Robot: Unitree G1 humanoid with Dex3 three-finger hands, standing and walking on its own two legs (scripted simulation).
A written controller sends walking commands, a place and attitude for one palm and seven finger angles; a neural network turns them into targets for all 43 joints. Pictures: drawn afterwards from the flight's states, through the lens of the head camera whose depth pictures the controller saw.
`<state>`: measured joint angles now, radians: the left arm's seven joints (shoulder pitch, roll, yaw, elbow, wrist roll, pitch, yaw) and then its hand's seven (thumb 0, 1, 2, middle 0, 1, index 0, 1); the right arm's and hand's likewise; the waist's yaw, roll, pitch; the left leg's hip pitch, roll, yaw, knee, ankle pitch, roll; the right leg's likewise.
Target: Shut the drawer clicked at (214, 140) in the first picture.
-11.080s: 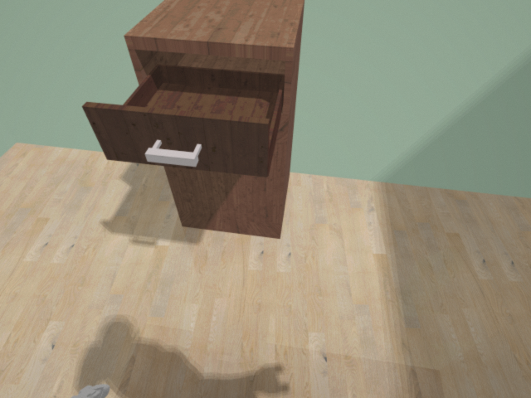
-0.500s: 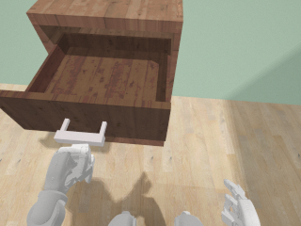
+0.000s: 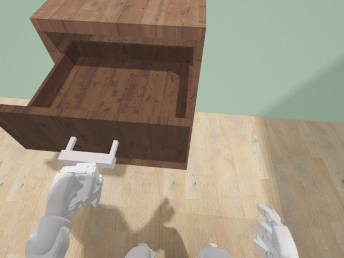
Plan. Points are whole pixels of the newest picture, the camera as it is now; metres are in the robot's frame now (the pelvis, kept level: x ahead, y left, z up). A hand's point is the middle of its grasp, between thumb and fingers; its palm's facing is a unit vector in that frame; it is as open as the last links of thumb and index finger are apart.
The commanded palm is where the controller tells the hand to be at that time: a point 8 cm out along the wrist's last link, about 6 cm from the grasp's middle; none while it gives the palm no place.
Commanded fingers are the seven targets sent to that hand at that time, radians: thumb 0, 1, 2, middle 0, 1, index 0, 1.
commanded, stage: push the drawer shut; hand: left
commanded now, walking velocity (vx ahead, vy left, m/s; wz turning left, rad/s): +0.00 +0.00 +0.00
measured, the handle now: (90, 150) +0.34 +0.20 +0.06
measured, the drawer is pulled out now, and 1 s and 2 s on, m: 0.29 0.20 0.07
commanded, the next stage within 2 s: none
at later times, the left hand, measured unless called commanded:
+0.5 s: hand (102, 171) +0.29 +0.17 +0.05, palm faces -0.08 -0.99 -0.06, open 3.0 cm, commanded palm +0.29 +0.21 +0.06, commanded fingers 0.00 0.90 0.90 -1.40 -1.60 -1.40 -1.60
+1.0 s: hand (110, 148) +0.35 +0.16 +0.05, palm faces -0.08 -1.00 -0.06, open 3.2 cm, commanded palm +0.34 +0.21 +0.06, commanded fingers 0.00 0.90 0.90 -1.40 -1.60 -1.40 -1.60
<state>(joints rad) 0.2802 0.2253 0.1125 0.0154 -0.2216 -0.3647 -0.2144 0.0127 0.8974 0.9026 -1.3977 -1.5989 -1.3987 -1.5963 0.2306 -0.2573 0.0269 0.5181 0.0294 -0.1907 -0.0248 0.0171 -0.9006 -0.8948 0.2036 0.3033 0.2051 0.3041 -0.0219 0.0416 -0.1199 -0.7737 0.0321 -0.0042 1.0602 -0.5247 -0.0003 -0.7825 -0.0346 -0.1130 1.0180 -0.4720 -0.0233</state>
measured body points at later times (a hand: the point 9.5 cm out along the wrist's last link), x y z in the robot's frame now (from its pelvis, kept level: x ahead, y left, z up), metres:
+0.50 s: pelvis -0.01 +0.00 +0.00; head +0.06 -0.01 +0.45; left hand +0.29 +0.22 +0.06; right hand +0.15 -0.24 -0.09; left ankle +0.00 +0.12 -0.67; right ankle +0.02 -0.11 -0.67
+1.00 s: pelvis -0.02 +0.01 +0.01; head +0.06 +0.00 +0.45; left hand +0.35 +0.21 +0.06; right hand +0.11 -0.25 -0.10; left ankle +0.00 +0.12 -0.67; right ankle +0.02 -0.11 -0.67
